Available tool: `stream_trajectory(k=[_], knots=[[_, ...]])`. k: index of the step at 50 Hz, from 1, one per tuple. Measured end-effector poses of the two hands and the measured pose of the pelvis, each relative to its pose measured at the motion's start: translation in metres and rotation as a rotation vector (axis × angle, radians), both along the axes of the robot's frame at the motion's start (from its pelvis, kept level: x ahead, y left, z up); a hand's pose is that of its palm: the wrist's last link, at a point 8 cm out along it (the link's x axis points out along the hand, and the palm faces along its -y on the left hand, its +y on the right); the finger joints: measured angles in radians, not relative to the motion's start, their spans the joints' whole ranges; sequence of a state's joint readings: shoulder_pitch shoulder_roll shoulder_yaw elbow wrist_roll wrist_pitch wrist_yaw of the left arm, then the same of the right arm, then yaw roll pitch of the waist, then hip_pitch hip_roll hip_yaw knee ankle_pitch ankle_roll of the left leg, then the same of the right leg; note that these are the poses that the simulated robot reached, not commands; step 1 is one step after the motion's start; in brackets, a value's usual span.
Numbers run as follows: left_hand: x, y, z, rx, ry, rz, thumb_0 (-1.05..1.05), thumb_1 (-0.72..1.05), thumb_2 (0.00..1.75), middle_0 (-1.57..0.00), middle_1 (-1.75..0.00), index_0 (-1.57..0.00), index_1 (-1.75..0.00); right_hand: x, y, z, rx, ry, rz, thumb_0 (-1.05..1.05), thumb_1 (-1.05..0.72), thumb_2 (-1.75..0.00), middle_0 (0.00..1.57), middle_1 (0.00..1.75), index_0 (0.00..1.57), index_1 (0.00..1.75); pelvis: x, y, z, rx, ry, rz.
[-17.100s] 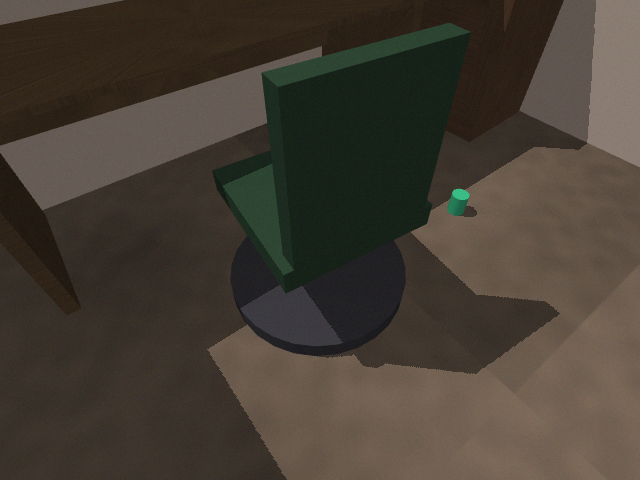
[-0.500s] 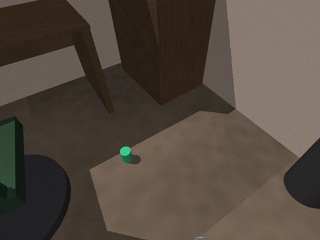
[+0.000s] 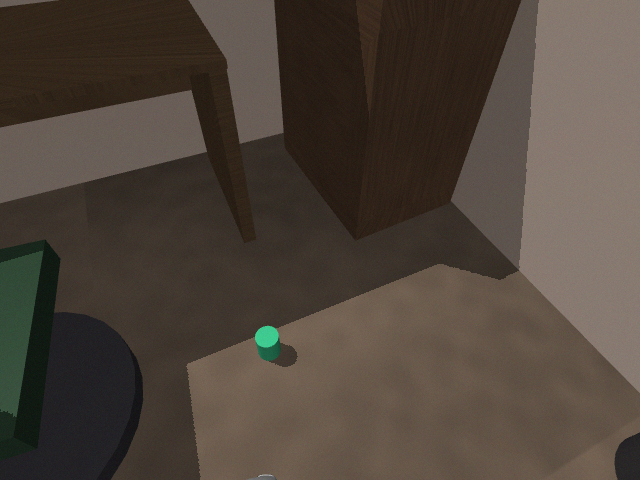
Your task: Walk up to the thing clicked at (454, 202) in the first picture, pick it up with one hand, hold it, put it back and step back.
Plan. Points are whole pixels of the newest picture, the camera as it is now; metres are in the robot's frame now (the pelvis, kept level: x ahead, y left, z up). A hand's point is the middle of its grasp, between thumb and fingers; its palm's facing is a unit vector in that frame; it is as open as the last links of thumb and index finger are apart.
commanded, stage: walk up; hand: left
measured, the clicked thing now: (268, 343) +0.64 +0.21 -0.71
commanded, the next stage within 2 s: none
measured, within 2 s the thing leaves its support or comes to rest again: neither
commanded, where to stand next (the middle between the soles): +0.25 +0.01 m, yaw -3 degrees
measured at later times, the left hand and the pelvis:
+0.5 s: hand (149, 431) +0.21 +0.27 -0.13, palm faces -0.10 -0.90 -0.43, open 7.4 cm; pelvis +0.14 +0.00 -0.01, yaw -2 degrees
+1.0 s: hand (164, 396) +0.27 +0.28 -0.16, palm faces -0.05 -0.95 -0.32, open 7.4 cm; pelvis +0.19 +0.02 +0.00, yaw -2 degrees
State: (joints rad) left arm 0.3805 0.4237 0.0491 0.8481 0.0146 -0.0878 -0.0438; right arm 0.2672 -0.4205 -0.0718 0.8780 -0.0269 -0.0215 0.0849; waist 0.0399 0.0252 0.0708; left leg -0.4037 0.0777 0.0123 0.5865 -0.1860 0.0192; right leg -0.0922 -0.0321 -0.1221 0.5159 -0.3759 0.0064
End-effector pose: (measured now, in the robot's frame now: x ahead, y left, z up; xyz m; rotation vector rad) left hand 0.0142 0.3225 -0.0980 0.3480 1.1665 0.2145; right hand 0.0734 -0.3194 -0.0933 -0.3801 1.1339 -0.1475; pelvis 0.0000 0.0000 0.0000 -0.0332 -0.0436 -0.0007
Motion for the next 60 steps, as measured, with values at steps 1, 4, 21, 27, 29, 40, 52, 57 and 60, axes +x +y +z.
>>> stream_trajectory(k=[1,4,21,27,29,40,52,57,60], knots=[[0.006,0.006,-0.007,-0.005,0.011,0.002,0.00,0.90,0.90,-0.21,-0.30,-0.20,-0.30,0.012,0.004,0.001,-0.010,-0.014,0.003,0.01,-0.91,-0.90,0.20,0.30,0.20,0.30,0.009,0.005,-0.004,0.003,0.002,0.004],[0.028,0.015,-0.020,-0.019,0.048,0.002,0.00,0.90,0.90,-0.21,-0.30,-0.20,-0.30,0.042,0.018,0.006,-0.030,-0.073,0.008,0.01,-0.91,-0.90,0.21,0.30,0.21,0.30,0.029,0.017,-0.007,0.028,-0.006,-0.007],[0.169,0.004,0.005,0.016,0.018,-0.093,0.00,0.90,0.90,-0.21,-0.30,-0.20,-0.30,0.085,0.014,-0.006,0.013,-0.012,-0.093,0.01,-0.90,-0.90,0.21,0.30,0.21,0.30,0.123,0.010,0.002,0.057,-0.008,-0.033],[0.203,-0.018,0.011,0.061,-0.023,-0.094,0.00,0.90,0.90,-0.21,-0.30,-0.20,-0.30,0.114,0.003,-0.037,0.057,0.039,-0.104,0.01,-0.91,-0.90,0.21,0.30,0.21,0.30,0.145,-0.008,-0.007,0.049,-0.009,-0.040],[0.209,-0.023,0.017,0.058,-0.035,-0.089,0.00,0.90,0.90,-0.21,-0.30,-0.20,-0.30,0.123,0.005,-0.038,0.069,0.051,-0.090,0.01,-0.91,-0.90,0.21,0.30,0.21,0.30,0.151,-0.009,-0.002,0.063,-0.008,-0.041],[0.231,-0.006,0.008,0.045,-0.026,-0.072,0.00,0.90,0.90,-0.21,-0.30,-0.20,-0.30,0.153,0.009,-0.027,0.016,0.063,-0.087,0.01,-0.91,-0.90,0.21,0.30,0.21,0.30,0.177,0.005,-0.002,0.041,-0.003,-0.031],[0.250,-0.002,-0.028,-0.072,0.016,-0.031,0.00,0.90,0.90,-0.21,-0.30,-0.20,-0.30,0.180,0.037,-0.005,-0.020,0.028,-0.087,0.01,-0.91,-0.90,0.21,0.30,0.21,0.30,0.190,0.022,0.000,0.021,-0.014,-0.028],[0.243,-0.005,-0.024,-0.074,0.060,-0.007,0.00,0.90,0.90,-0.21,-0.30,-0.20,-0.30,0.205,0.042,-0.004,0.006,0.007,-0.066,0.01,-0.91,-0.90,0.21,0.30,0.21,0.30,0.197,0.021,0.006,0.022,-0.007,-0.025],[0.240,-0.005,-0.018,-0.062,0.081,0.007,0.00,0.90,0.90,-0.21,-0.30,-0.20,-0.30,0.220,0.044,-0.006,0.023,-0.003,-0.057,0.01,-0.91,-0.90,0.21,0.30,0.21,0.30,0.201,0.020,0.009,0.024,-0.004,-0.021]])
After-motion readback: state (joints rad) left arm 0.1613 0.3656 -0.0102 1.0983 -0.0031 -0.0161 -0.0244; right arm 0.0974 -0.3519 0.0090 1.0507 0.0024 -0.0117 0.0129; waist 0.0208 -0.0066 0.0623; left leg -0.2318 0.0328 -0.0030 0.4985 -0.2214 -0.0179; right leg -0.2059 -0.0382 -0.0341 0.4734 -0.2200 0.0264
